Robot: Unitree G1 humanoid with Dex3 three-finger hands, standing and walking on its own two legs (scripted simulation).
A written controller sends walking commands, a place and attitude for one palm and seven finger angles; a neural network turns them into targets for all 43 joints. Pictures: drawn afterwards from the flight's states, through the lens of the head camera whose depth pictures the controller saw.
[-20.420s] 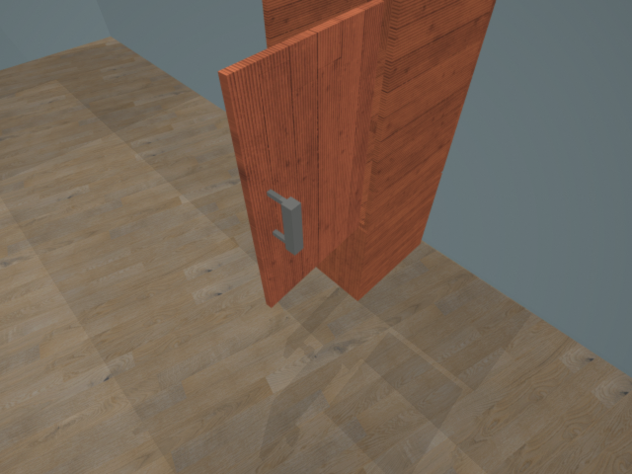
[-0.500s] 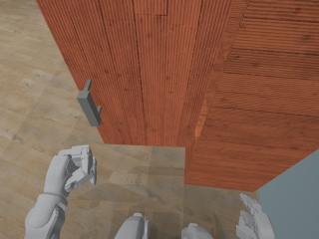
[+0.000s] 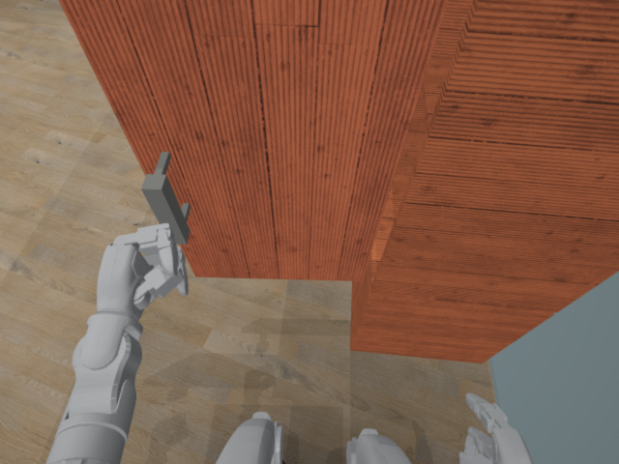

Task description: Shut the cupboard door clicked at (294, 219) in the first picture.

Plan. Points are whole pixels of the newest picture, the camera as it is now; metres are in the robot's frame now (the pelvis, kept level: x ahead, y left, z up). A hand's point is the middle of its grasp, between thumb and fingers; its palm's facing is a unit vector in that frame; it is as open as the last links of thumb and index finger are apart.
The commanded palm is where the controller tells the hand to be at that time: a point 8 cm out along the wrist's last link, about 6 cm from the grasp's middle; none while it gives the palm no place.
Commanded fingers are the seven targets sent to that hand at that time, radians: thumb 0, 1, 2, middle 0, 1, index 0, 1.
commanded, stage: bring the fist close to the handle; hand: left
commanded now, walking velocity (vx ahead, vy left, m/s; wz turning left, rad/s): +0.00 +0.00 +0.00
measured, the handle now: (172, 199) +0.45 +0.22 +0.05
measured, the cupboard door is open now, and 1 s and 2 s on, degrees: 94 92 74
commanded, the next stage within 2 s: push the door shut along its arc in 0.54 s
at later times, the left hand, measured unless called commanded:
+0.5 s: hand (180, 257) +0.36 +0.19 +0.04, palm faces +0.04 -1.00 -0.01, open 3.1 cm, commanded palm +0.34 +0.23 +0.05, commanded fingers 0.00 0.90 0.90 -1.30 -1.50 -1.30 -1.50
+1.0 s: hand (192, 238) +0.39 +0.18 +0.05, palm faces -0.05 -1.00 -0.05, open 3.1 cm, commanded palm +0.38 +0.22 +0.05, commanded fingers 0.00 0.90 0.90 -1.30 -1.50 -1.30 -1.50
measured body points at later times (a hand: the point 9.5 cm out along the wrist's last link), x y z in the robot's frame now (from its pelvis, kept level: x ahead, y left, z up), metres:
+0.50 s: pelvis +0.01 +0.01 +0.01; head +0.09 +0.01 +0.45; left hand +0.35 +0.24 +0.05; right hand +0.13 -0.25 -0.10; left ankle +0.04 +0.09 -0.65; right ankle +0.01 -0.10 -0.65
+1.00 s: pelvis +0.00 +0.00 +0.00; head +0.09 +0.00 +0.44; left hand +0.39 +0.23 +0.05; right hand +0.12 -0.26 -0.11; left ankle +0.04 +0.09 -0.65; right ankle +0.01 -0.10 -0.65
